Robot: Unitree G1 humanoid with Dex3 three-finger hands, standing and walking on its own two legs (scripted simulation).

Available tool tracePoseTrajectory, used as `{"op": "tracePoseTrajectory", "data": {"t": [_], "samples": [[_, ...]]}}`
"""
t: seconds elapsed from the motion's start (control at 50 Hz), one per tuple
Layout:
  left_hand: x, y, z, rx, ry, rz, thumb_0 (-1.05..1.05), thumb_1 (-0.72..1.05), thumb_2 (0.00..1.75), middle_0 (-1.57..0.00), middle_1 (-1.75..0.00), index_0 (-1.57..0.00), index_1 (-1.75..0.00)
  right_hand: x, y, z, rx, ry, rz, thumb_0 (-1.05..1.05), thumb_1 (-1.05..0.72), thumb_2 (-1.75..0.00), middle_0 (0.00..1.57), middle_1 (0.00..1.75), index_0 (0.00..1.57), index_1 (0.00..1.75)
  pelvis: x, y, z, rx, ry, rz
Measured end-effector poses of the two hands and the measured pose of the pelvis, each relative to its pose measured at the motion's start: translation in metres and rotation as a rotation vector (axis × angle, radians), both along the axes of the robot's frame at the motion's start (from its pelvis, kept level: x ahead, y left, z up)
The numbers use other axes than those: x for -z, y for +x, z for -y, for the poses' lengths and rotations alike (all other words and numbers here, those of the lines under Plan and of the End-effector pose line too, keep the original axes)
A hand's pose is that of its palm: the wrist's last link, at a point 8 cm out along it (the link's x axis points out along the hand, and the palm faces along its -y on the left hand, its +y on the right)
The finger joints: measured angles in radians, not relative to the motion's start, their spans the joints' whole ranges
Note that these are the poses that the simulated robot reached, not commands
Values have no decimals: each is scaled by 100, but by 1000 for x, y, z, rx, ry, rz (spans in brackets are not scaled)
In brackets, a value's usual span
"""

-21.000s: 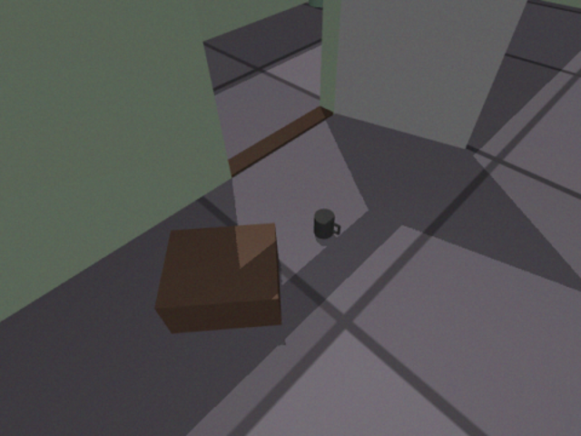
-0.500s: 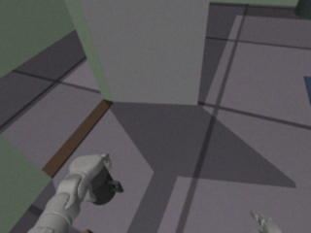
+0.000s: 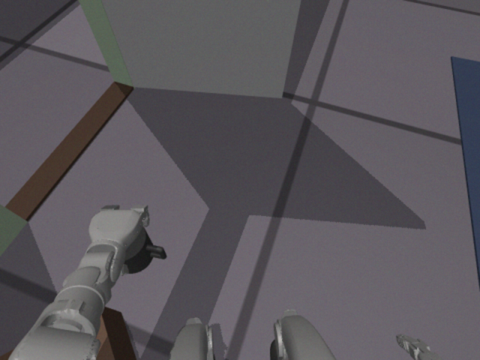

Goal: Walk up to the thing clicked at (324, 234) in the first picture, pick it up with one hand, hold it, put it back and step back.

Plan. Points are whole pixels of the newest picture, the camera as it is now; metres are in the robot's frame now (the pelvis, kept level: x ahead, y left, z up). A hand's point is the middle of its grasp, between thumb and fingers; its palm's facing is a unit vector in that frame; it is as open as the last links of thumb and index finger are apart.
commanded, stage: crouch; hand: left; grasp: from above
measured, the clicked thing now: (136, 247) +0.36 +0.22 -0.16
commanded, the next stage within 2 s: lower in 1.40 s
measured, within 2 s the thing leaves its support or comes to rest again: neither
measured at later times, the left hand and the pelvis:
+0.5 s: hand (149, 253) +0.41 +0.24 -0.35, palm faces -0.48 +0.00 -0.88, open 11.3 cm; pelvis -0.03 +0.01 -0.19, yaw -2 degrees
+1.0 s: hand (154, 253) +0.44 +0.25 -0.45, palm faces -0.48 -0.02 -0.88, open 11.3 cm; pelvis -0.04 +0.00 -0.27, yaw -4 degrees
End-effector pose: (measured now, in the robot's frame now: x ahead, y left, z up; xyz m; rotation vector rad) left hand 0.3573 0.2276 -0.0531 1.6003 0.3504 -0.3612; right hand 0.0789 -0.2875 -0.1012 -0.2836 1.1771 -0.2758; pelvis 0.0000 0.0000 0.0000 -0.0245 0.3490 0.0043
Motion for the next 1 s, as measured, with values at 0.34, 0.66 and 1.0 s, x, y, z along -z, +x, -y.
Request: {"op": "tracePoseTrajectory", "data": {"t": [0.34, 0.66, 1.0], "samples": [[166, 49, -9, -74, -4, -27, 1, -21, 80, -42, -93, -46, -91, 157, -91, -29, 72, 32, -195, 1, -90, -89, 21, 30, 20, 30, 144, -33, -8, 10, -23, -247], [282, 75, -17, -53, -51, -21, 1, -22, 81, -43, -92, -47, -90, 228, -68, -16, -54, 8, -237, 0, -90, -90, 21, 30, 20, 30, 226, -31, -4, 12, -53, -337], [335, 89, -24, -78, -45, -53, 1, -23, 81, -46, -90, -50, -87, 264, -89, -15, -57, 29, -296, 0, -91, -90, 21, 30, 20, 30, 271, -37, -4, 27, -65, -327]]}}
